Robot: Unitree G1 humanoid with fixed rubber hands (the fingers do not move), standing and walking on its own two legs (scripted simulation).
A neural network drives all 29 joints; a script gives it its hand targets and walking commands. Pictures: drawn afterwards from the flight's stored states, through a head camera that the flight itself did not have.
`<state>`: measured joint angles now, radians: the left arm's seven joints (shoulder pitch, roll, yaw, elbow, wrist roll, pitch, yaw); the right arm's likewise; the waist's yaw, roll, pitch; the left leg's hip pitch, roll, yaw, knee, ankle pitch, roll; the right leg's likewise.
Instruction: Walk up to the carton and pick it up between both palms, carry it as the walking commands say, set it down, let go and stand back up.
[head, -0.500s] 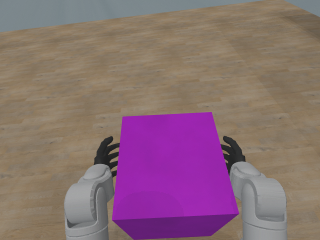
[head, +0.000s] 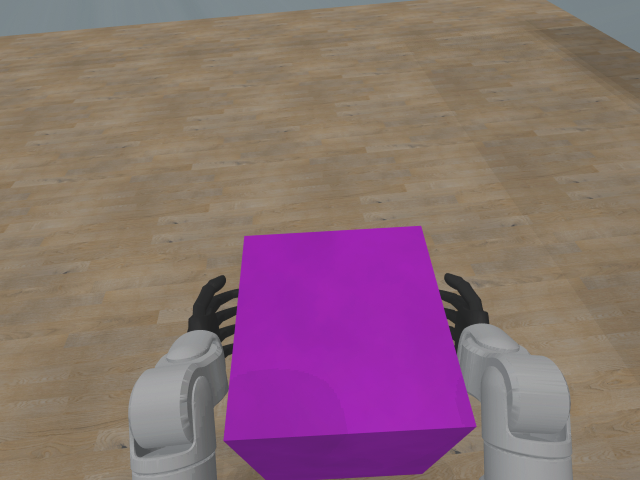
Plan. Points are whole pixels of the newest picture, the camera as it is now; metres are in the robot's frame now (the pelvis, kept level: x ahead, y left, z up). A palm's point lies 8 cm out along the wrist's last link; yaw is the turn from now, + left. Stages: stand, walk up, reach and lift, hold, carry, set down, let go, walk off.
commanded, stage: carry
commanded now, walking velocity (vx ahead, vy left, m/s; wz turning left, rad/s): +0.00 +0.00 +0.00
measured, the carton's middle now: (339, 363) +0.26 +0.01 +0.04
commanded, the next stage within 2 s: hold in 1.96 s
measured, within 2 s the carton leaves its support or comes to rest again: neither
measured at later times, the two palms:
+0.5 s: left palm (262, 378) +0.22 +0.09 +0.08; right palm (529, 379) +0.24 -0.20 +0.06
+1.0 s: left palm (245, 387) +0.21 +0.11 +0.08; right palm (523, 378) +0.23 -0.18 +0.08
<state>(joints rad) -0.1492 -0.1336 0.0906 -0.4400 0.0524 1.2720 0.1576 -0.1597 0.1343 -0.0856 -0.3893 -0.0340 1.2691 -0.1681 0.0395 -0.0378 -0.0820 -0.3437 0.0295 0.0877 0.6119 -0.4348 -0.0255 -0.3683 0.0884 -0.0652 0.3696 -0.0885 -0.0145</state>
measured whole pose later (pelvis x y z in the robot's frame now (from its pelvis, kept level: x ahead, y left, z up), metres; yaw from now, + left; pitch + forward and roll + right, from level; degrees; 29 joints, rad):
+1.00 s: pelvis -0.05 -0.05 -0.01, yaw +0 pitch +4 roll +0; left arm -0.14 -0.13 0.09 -0.39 0.05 1.19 0.15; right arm -0.16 0.13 -0.09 -0.34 -0.04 1.20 -0.16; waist 0.04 0.00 -0.09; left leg -0.27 0.02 0.04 0.53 -0.34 0.00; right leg -0.36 0.13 -0.04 0.45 -0.17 -0.12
